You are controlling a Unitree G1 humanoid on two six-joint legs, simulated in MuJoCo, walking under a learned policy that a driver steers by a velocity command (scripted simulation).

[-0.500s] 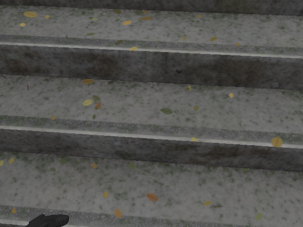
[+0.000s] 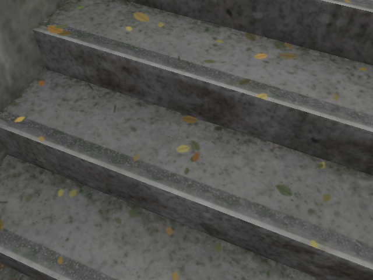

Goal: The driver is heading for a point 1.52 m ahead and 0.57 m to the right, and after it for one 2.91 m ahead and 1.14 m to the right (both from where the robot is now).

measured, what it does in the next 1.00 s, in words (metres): steps on the spot, turning right: right foot, then left foot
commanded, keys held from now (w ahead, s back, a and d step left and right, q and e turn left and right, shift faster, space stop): e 0.92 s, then w+e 0.08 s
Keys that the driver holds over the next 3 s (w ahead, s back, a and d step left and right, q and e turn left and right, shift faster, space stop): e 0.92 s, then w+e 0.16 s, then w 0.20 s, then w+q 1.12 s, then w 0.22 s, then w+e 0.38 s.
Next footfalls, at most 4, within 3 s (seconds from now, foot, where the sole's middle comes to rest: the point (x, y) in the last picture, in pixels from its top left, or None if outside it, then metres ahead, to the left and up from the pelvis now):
0.26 right None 0.02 -0.12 -0.76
0.68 left None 0.06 0.12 -0.76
1.24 right None -0.10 -0.08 -0.76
1.74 left None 0.31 -0.12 -0.59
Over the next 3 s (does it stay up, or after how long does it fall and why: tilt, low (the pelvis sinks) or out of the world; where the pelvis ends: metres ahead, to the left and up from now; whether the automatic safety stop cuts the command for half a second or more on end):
stays up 0.87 -0.22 0.47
